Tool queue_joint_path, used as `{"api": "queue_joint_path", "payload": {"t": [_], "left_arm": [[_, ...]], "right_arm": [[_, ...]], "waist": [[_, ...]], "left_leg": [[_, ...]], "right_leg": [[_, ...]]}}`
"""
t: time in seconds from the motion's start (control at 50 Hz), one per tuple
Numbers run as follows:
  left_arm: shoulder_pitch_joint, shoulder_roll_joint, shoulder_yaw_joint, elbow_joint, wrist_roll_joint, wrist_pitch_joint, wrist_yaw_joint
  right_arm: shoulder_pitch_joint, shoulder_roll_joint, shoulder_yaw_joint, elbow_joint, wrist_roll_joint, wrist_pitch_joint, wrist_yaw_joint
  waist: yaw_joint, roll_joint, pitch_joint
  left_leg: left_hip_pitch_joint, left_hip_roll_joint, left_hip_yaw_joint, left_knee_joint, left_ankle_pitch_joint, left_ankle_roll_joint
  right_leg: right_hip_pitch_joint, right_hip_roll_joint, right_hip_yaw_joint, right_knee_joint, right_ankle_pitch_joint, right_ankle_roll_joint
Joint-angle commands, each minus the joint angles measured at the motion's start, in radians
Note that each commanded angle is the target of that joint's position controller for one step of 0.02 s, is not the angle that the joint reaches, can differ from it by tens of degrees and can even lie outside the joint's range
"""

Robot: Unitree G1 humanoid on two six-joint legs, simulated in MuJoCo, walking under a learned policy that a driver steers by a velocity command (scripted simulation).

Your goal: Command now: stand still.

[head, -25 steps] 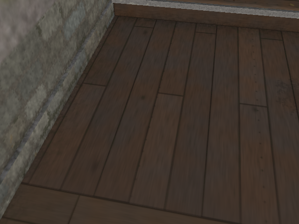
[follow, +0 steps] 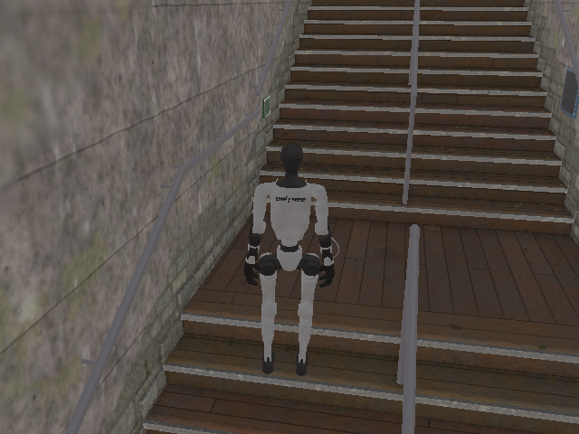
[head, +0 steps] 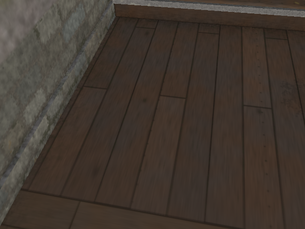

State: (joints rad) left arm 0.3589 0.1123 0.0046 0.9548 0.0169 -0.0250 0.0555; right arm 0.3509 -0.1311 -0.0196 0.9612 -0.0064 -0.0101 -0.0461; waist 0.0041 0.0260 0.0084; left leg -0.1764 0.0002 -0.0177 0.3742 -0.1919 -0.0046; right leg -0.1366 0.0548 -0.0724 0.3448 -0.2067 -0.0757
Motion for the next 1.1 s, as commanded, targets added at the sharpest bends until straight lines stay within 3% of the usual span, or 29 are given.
{"api": "queue_joint_path", "payload": {"t": [0.02,0.36,0.76,0.8,0.84,0.88,0.9,0.94,0.98,1.02,1.06,1.1], "left_arm": [[0.07,0.061,0.002,-0.016,-0.002,-0.007,0.004],[0.116,0.051,-0.012,0.048,-0.006,-0.006,0.005],[0.14,0.043,-0.02,0.079,-0.008,-0.004,0.004],[0.142,0.059,-0.014,0.078,-0.008,0.0,0.004],[0.16,0.122,0.014,0.076,-0.013,0.012,0.003],[0.224,0.157,0.037,0.086,-0.008,0.024,0.004],[0.243,0.154,0.043,0.094,-0.01,0.022,0.004],[0.242,0.179,0.059,0.108,-0.003,0.011,-0.002],[0.204,0.189,0.065,0.113,-0.001,-0.021,-0.006],[0.197,0.178,0.064,0.126,0.013,-0.052,-0.01],[0.246,0.164,0.059,0.146,0.029,-0.067,-0.025],[0.26,0.165,0.053,0.144,0.037,-0.088,-0.024]], "right_arm": [[0.073,-0.062,-0.006,-0.009,0.002,-0.005,-0.005],[0.107,-0.057,0.025,0.04,0.006,0.008,-0.009],[0.141,-0.055,0.041,0.058,0.006,0.007,-0.012],[0.141,-0.057,0.04,0.057,0.004,0.008,-0.012],[0.123,-0.075,0.03,0.036,-0.004,0.011,-0.01],[0.069,-0.058,0.031,0.0,-0.023,0.011,-0.001],[0.028,-0.05,0.03,-0.024,-0.027,0.005,0.006],[-0.046,-0.074,0.013,-0.072,-0.031,-0.013,0.023],[-0.073,-0.075,-0.002,-0.115,-0.025,-0.024,0.037],[-0.127,-0.058,-0.01,-0.175,-0.012,-0.034,0.042],[-0.192,-0.033,-0.002,-0.235,-0.009,-0.037,0.04],[-0.296,-0.009,0.014,-0.305,-0.01,-0.03,0.033]], "waist": [[-0.001,-0.027,0.051],[0.002,-0.025,0.075],[0.002,-0.021,0.083],[0.008,-0.042,0.08],[0.024,-0.096,0.105],[0.07,-0.149,0.158],[0.089,-0.159,0.174],[0.09,-0.101,0.177],[0.045,-0.099,0.124],[0.025,-0.125,0.1],[0.027,-0.088,0.1],[0.03,-0.06,0.151]], "left_leg": [[-0.069,0.086,-0.064,-0.052,0.077,0.048],[-0.076,0.093,-0.06,-0.045,0.056,0.04],[-0.08,0.099,-0.061,-0.045,0.059,0.045],[-0.089,0.071,-0.039,-0.018,-0.04,0.052],[-0.179,0.01,0.029,0.113,-0.216,0.067],[-0.358,0.005,0.08,0.311,-0.279,0.082],[-0.428,0.033,0.091,0.45,-0.255,0.078],[-0.597,0.055,0.082,0.76,-0.244,0.054],[-0.712,0.065,0.043,1.097,-0.215,0.055],[-0.89,0.071,-0.003,1.42,-0.242,0.069],[-1.106,0.082,-0.041,1.587,-0.297,0.102],[-1.267,0.095,-0.057,1.667,-0.355,0.113]], "right_leg": [[0.019,-0.153,0.148,-0.083,0.098,-0.018],[0.018,-0.153,0.163,-0.101,0.105,-0.004],[0.017,-0.149,0.159,-0.095,0.113,-0.007],[0.002,-0.145,0.184,-0.131,-0.109,-0.024],[-0.01,-0.178,0.259,-0.166,-0.411,-0.084],[0.007,-0.298,0.428,-0.222,-0.616,-0.17],[-0.008,-0.355,0.501,-0.256,-0.644,-0.215],[0.02,-0.403,0.547,-0.282,-0.578,-0.271],[0.054,-0.385,0.483,-0.258,-0.458,-0.276],[0.117,-0.371,0.424,-0.243,-0.369,-0.251],[0.207,-0.388,0.387,-0.238,-0.382,-0.216],[0.211,-0.416,0.365,-0.261,-0.404,-0.193]]}}
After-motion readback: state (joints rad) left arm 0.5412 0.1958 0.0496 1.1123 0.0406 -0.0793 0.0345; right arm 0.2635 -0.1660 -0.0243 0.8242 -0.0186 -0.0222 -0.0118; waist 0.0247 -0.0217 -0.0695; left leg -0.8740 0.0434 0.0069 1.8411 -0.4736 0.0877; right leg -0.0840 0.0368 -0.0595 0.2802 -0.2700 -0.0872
